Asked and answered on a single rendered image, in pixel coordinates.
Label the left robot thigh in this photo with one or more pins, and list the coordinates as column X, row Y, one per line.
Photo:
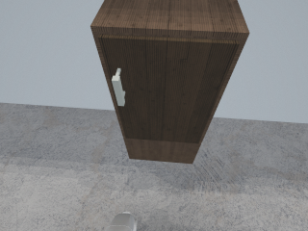
column 123, row 222

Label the cupboard door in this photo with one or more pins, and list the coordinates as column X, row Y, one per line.
column 171, row 84

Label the handle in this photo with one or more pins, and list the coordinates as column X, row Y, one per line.
column 119, row 92

